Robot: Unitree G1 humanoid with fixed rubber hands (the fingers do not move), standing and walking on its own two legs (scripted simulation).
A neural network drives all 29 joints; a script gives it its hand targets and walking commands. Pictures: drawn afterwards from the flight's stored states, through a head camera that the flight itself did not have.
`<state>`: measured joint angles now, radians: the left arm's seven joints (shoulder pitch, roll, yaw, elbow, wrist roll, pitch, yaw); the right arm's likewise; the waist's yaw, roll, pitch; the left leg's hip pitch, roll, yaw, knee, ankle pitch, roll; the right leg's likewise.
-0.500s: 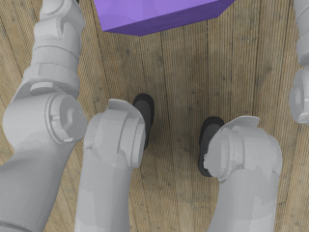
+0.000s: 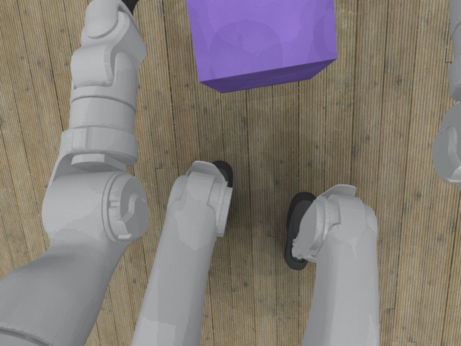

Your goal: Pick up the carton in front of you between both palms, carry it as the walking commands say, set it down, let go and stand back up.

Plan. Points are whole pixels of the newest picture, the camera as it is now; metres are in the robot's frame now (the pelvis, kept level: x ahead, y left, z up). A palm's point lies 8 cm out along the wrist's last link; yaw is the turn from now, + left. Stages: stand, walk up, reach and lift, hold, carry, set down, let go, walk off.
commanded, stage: set down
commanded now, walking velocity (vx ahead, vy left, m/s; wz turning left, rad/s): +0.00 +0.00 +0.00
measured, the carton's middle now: (259, 25) +0.57 +0.05 -0.33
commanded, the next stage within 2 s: let go in 0.58 s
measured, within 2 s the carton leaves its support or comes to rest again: neither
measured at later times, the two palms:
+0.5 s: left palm out of the picture +0.52 +0.22 +0.04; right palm out of the picture +0.63 -0.16 +0.04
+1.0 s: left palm out of the picture +0.43 +0.23 +0.15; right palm out of the picture +0.49 -0.18 +0.14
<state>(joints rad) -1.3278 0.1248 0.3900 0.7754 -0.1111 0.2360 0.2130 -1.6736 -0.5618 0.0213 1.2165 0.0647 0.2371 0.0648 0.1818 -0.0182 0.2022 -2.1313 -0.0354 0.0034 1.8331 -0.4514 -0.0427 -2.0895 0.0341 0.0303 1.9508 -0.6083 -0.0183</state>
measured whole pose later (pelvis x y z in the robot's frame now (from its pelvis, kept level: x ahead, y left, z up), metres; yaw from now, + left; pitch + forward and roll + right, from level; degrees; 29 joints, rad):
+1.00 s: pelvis +0.06 +0.02 +0.25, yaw -5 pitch +36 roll -1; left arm -0.52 0.12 0.25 0.53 0.09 0.16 -0.09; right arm -0.73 -0.17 -0.26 0.68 -0.15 0.18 -0.08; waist 0.13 0.00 -0.05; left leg -1.25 0.00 -0.01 0.85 -0.24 0.00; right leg -1.20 0.06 0.08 0.87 -0.31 0.02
